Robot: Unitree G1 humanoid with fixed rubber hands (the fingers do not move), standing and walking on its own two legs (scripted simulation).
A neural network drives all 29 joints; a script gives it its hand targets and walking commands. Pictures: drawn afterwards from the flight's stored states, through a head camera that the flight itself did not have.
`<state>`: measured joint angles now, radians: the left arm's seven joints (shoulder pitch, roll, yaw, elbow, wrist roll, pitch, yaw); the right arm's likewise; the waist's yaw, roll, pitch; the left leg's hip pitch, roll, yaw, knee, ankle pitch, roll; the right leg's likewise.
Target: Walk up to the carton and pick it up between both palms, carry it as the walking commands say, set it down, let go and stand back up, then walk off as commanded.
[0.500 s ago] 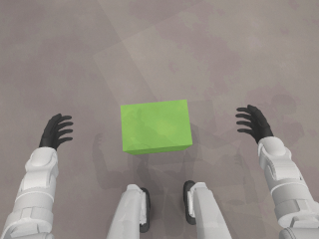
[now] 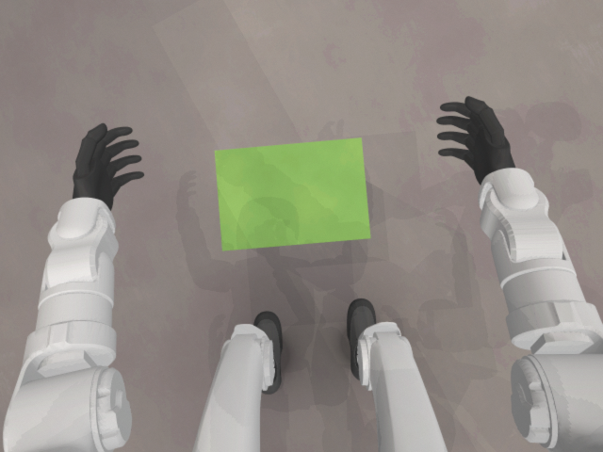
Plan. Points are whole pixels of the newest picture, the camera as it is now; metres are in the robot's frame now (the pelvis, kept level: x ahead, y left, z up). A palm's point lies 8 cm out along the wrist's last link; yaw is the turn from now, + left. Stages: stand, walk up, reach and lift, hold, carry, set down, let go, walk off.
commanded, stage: reach and lift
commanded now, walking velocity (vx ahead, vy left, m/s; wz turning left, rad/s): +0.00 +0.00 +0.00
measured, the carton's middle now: (294, 202) +0.44 +0.05 -0.50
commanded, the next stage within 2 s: none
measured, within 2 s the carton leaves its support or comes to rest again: neither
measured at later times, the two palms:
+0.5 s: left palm (147, 205) +0.41 +0.27 -0.25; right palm (434, 183) +0.45 -0.17 -0.25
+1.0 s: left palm (195, 223) +0.39 +0.25 -0.42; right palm (414, 195) +0.45 -0.19 -0.41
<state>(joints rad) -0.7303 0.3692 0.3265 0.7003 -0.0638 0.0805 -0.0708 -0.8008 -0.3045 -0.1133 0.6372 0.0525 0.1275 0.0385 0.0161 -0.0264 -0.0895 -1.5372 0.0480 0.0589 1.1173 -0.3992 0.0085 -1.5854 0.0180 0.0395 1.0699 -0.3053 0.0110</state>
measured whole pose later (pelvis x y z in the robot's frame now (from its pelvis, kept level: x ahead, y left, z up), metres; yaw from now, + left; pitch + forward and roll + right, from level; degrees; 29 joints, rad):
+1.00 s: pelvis -0.09 -0.01 -0.22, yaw +3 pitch +35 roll +2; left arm -1.21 0.38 0.23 0.69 -0.19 0.17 0.08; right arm -1.26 -0.50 -0.11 0.63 0.23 0.23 -0.13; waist 0.05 -0.02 0.53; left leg -2.05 0.05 0.04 1.98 -0.53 0.01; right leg -2.12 0.02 0.04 1.94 -0.42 0.01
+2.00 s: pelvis -0.09 -0.01 -0.26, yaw +3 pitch +32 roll +2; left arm -1.31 0.44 -0.05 0.86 -0.31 0.09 0.09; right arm -1.44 -0.47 0.04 1.02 0.33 0.08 -0.11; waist 0.06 -0.05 0.52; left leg -2.13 0.04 0.03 2.14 -0.56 0.01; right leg -2.20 0.01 0.04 2.10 -0.45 0.01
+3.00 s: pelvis -0.10 -0.01 -0.27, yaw +3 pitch +26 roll +1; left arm -1.38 0.40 0.03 0.96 -0.34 0.20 0.10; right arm -1.50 -0.41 0.02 1.11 0.32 0.13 -0.17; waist 0.05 -0.01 0.53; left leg -2.08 0.02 0.03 2.17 -0.56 0.01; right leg -2.14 0.01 0.04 2.13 -0.45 0.01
